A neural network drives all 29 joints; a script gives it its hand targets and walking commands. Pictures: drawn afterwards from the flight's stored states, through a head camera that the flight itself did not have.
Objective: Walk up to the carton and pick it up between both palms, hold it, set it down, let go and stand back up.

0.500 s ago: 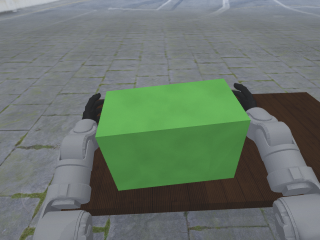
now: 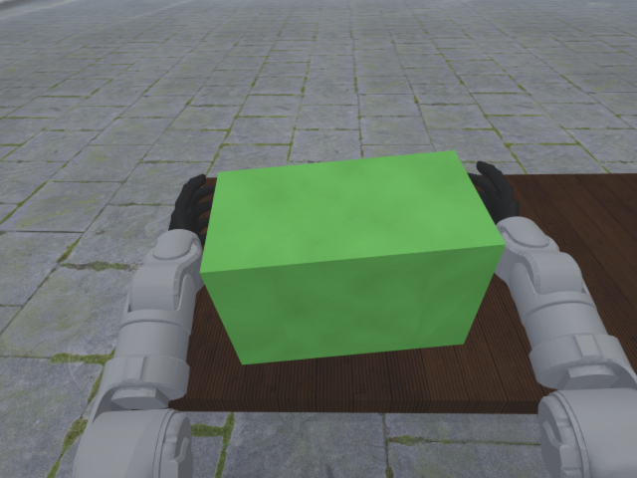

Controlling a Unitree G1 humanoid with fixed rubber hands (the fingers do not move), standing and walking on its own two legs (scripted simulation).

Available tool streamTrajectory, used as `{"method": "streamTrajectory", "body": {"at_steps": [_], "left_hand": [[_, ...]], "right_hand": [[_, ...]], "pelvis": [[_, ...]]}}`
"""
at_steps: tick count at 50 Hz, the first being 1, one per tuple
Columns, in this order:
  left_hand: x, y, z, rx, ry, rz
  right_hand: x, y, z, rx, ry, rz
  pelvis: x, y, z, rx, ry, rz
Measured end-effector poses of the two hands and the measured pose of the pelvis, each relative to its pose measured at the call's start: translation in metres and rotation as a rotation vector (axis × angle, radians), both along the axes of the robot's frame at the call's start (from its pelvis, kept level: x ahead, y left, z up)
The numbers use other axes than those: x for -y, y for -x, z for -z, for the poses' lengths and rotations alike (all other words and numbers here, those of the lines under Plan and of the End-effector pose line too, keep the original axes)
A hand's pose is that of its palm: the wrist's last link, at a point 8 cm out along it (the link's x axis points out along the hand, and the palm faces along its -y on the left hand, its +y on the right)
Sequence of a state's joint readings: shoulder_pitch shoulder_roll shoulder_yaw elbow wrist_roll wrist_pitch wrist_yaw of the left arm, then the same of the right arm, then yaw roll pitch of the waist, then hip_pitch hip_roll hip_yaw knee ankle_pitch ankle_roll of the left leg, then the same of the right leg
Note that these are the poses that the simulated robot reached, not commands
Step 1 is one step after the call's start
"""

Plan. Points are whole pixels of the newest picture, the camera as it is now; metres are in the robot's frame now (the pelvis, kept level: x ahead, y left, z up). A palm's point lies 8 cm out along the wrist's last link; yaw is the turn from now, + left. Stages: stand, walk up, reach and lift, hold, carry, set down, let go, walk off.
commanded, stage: set down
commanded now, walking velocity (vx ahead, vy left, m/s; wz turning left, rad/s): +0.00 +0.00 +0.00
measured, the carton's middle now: (344, 260) +0.37 +0.01 +0.13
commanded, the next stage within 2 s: none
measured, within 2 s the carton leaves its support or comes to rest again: neither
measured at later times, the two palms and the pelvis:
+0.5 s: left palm (188, 255) +0.37 +0.21 +0.14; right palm (483, 219) +0.42 -0.17 +0.16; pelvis +0.01 +0.00 +0.00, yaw +0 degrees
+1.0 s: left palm (195, 266) +0.39 +0.21 +0.11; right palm (470, 231) +0.44 -0.17 +0.13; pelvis +0.02 +0.00 +0.00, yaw +0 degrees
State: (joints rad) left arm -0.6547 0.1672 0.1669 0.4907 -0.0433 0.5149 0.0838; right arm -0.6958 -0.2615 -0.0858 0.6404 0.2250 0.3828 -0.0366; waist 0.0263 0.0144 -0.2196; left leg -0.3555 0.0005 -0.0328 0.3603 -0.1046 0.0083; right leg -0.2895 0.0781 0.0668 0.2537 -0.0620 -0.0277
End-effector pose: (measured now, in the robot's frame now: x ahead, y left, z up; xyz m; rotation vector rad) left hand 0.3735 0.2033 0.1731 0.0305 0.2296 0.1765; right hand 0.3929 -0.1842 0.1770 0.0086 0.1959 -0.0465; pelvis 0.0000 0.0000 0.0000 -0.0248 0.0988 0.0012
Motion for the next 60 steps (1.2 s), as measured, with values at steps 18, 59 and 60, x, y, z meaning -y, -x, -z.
{"method": "streamTrajectory", "body": {"at_steps": [18,59,60], "left_hand": [[-0.009,0.000,0.033,-0.036,0.007,-0.060],[-0.010,-0.017,0.073,-0.051,0.021,-0.103],[-0.010,-0.017,0.074,-0.050,0.021,-0.104]], "right_hand": [[-0.012,-0.025,0.011,-0.001,-0.002,-0.051],[-0.015,-0.055,0.055,-0.006,0.013,-0.098],[-0.014,-0.055,0.056,-0.006,0.012,-0.099]], "pelvis": [[0.001,-0.013,-0.001,-0.021,-0.002,-0.001],[0.003,-0.031,-0.002,-0.047,-0.004,-0.001],[0.003,-0.032,-0.002,-0.048,-0.004,-0.001]]}}
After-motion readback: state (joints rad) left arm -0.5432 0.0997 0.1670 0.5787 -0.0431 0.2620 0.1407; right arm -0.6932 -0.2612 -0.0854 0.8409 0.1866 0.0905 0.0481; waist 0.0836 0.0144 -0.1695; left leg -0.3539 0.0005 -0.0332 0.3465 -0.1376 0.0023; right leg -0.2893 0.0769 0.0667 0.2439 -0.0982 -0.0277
